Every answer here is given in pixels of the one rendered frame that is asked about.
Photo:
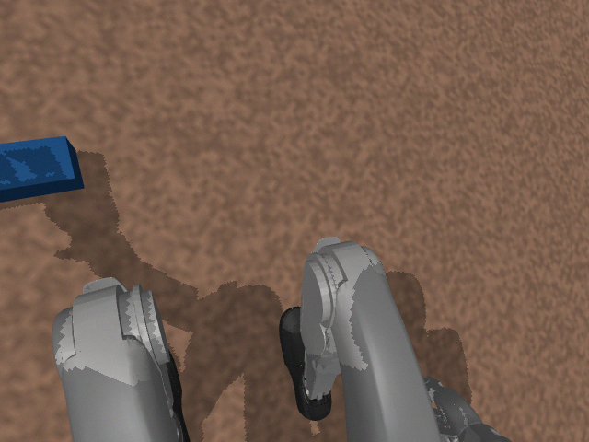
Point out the left robot foot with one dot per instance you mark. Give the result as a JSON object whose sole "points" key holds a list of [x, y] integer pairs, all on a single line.
{"points": [[177, 393]]}

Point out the right robot foot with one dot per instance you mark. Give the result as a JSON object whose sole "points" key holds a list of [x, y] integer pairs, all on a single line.
{"points": [[293, 355]]}

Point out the carton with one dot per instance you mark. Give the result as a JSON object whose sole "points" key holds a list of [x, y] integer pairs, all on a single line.
{"points": [[38, 167]]}

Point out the right robot hand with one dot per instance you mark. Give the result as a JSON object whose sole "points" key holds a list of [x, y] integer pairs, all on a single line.
{"points": [[453, 413]]}

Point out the right robot arm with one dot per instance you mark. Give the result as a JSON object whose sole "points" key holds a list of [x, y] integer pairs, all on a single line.
{"points": [[481, 433]]}

